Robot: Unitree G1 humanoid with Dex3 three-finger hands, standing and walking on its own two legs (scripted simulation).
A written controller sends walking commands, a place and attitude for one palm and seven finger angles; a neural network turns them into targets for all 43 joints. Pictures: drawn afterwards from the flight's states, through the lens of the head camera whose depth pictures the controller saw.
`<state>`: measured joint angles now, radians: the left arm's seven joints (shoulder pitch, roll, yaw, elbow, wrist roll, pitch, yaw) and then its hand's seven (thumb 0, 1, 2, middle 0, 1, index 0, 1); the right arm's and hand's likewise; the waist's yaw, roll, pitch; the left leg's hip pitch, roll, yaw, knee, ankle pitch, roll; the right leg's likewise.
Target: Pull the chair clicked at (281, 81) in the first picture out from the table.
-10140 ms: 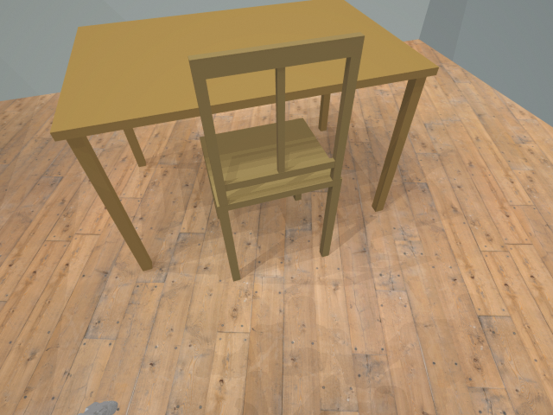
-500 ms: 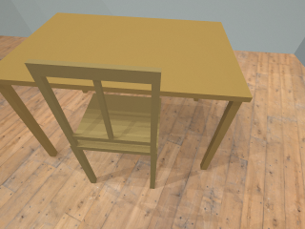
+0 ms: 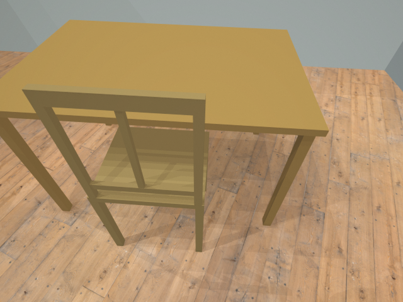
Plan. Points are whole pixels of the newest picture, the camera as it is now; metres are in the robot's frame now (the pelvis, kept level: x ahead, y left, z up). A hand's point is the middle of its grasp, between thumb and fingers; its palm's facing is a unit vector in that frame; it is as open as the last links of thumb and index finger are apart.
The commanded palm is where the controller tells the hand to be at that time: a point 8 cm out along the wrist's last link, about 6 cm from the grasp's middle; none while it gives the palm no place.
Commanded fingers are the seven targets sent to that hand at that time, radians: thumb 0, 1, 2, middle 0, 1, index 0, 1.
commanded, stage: look again from close up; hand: left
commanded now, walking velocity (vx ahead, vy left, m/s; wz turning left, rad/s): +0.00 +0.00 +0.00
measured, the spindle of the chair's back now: (132, 153) +0.51 +0.23 -0.06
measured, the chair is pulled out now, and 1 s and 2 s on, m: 0.00 0.00 0.00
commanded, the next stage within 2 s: shuffle to correct the standing spot in 0.12 s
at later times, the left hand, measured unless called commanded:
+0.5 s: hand out of the picture -0.01 +0.17 -0.18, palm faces +0.11 -0.98 -0.16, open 7.3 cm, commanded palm none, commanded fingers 0.00 0.90 0.90 -0.20 -0.30 -0.20 -0.30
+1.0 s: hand out of the picture +0.12 +0.21 -0.18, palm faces +0.03 -0.98 -0.20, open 7.3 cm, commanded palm none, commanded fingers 0.00 0.90 0.90 -0.20 -0.30 -0.20 -0.30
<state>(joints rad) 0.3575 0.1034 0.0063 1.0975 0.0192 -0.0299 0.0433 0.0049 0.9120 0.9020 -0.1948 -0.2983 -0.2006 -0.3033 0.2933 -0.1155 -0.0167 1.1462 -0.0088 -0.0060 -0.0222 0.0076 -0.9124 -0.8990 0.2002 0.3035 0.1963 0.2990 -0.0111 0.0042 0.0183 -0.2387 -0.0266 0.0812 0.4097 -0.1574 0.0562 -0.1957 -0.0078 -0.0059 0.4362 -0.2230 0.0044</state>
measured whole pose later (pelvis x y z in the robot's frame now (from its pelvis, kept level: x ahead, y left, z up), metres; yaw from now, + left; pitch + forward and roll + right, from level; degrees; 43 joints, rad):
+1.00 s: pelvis +0.07 +0.04 +0.00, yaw +0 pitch +0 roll -1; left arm 0.19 0.15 0.05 1.03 0.02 0.04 0.05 0.00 0.92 0.90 -0.19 -0.30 -0.20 -0.30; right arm 0.30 -0.07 -0.01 1.13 -0.02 -0.02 -0.06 0.01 -0.91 -0.90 0.20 0.30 0.20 0.30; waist -0.03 -0.01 0.06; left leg -0.15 -0.07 0.11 0.40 -0.26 0.11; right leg -0.36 -0.03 0.02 0.85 -0.37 0.02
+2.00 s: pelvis +0.06 -0.04 +0.00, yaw +1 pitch -1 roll +0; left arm 0.32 0.14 -0.02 1.11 0.01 -0.04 0.04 0.01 0.91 0.90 -0.20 -0.30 -0.20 -0.30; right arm 0.29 -0.13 0.01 1.17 -0.01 -0.02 -0.03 0.01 -0.91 -0.90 0.20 0.30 0.20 0.30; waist 0.00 0.00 0.02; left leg -0.16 0.03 0.05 0.43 -0.25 -0.01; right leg -0.14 0.04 -0.04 0.43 -0.27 -0.06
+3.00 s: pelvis +0.06 -0.02 +0.00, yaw +1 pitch -1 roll +1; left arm 0.32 0.13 -0.01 1.12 0.01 -0.03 0.04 0.01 0.91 0.90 -0.20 -0.30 -0.20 -0.30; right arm 0.28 -0.12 0.01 1.17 -0.01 -0.03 -0.04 0.01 -0.91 -0.90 0.20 0.30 0.20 0.30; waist 0.00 -0.01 0.02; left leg -0.15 -0.02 0.07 0.40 -0.24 0.03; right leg -0.15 0.00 -0.02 0.44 -0.27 -0.02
